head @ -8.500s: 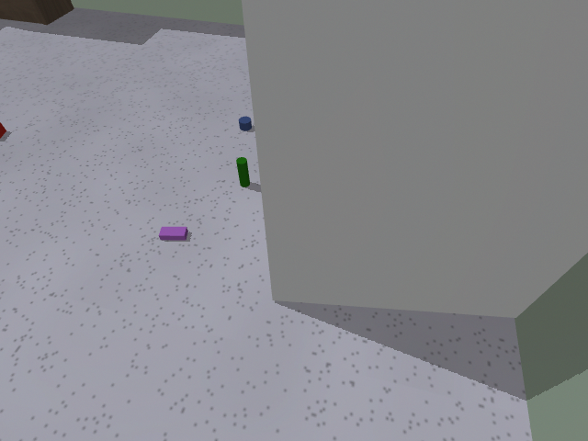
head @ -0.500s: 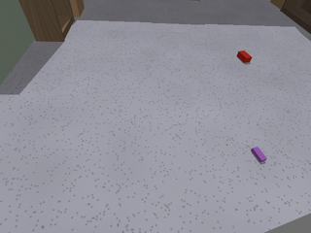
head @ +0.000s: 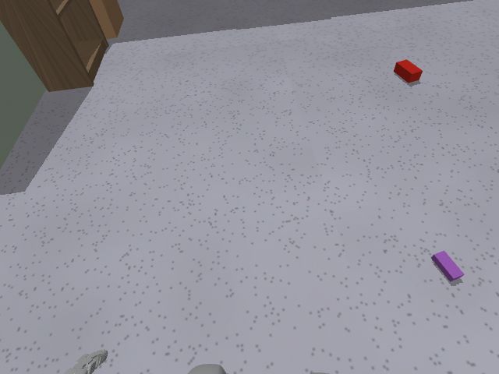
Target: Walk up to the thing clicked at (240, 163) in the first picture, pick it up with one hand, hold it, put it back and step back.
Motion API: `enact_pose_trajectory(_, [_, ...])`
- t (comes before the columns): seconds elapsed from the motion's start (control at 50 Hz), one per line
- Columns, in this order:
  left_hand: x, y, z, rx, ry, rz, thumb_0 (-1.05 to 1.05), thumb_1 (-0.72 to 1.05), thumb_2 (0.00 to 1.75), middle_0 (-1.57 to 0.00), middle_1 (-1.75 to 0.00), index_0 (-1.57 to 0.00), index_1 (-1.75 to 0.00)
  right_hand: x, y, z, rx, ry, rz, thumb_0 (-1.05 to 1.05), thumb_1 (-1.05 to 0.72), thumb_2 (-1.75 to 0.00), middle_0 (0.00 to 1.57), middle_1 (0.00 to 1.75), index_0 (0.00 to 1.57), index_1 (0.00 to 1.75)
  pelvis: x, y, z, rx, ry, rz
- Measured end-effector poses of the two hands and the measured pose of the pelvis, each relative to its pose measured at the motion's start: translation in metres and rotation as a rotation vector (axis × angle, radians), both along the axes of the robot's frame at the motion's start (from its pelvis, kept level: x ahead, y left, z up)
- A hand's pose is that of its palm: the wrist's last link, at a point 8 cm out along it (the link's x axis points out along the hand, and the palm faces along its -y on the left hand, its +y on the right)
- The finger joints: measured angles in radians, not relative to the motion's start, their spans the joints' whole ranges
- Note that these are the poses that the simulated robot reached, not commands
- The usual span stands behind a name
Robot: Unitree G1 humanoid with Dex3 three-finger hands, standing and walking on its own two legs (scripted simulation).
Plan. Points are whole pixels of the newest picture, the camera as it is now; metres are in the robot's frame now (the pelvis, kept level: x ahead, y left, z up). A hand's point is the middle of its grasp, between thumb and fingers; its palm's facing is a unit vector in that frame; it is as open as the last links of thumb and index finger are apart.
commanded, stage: walk up
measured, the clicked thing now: out of the picture +0.45 -1.14 -0.69
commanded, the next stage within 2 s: none
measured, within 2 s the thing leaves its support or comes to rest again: neither
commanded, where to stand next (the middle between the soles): +0.54 +0.02 m, yaw +2 degrees
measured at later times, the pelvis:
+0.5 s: pelvis +0.21 +0.03 +0.00, yaw +1 degrees
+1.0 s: pelvis +0.38 -0.03 +0.00, yaw +1 degrees
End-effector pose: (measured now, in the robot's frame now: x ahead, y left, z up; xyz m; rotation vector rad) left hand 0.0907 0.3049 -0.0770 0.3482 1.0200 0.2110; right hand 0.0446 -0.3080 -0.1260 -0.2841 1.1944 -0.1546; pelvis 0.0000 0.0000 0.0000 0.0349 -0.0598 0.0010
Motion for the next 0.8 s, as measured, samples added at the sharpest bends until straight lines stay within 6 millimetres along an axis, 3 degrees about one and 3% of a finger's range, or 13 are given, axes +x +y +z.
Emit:
enact_pose_trajectory(0.18, [0.029,0.01,-0.009,-0.004,0.09,0.029,0.0,0.9,0.89,-0.2,-0.3,-0.2,-0.3,0.109,-0.006,0.024,-0.043,-0.068,0.057,0.0,-0.91,-0.9,0.21,0.3,0.2,0.29,0.076,0.002,0.003,-0.045,0.011,0.008])
enact_pose_trajectory(0.36, [0.083,0.045,-0.054,-0.037,0.178,0.076,0.0,0.9,0.89,-0.2,-0.3,-0.2,-0.3,0.215,0.026,0.029,-0.1,-0.122,0.117,0.01,-0.91,-0.9,0.21,0.3,0.2,0.29,0.16,0.03,-0.018,-0.036,0.012,0.017])
enact_pose_trajectory(0.48, [0.143,0.046,-0.044,-0.058,0.173,0.026,0.0,0.9,0.89,-0.2,-0.3,-0.2,-0.3,0.243,0.04,0.048,-0.089,-0.157,0.059,0.0,-0.91,-0.9,0.21,0.3,0.2,0.3,0.204,0.035,-0.001,-0.05,-0.002,0.015])
enact_pose_trajectory(0.58, [0.188,0.044,-0.032,-0.049,0.139,0.016,0.0,0.9,0.89,-0.2,-0.3,-0.2,-0.3,0.255,0.032,0.048,-0.083,-0.111,0.046,0.0,-0.9,-0.9,0.21,0.3,0.2,0.3,0.239,0.029,0.004,-0.035,-0.008,0.014])
enact_pose_trajectory(0.68, [0.232,0.033,-0.022,-0.018,0.148,-0.003,0.0,0.9,0.89,-0.2,-0.3,-0.2,-0.3,0.275,0.011,0.034,-0.064,-0.079,0.021,0.0,-0.9,-0.9,0.21,0.3,0.21,0.3,0.276,0.016,0.001,-0.014,-0.002,0.001])
enact_pose_trajectory(0.8, [0.291,0.008,-0.016,0.052,0.09,0.0,0.0,0.9,0.89,-0.2,-0.3,-0.2,-0.3,0.314,-0.024,-0.004,-0.035,-0.028,0.006,0.01,-0.9,-0.9,0.21,0.3,0.2,0.3,0.325,-0.013,-0.017,-0.03,-0.002,0.012])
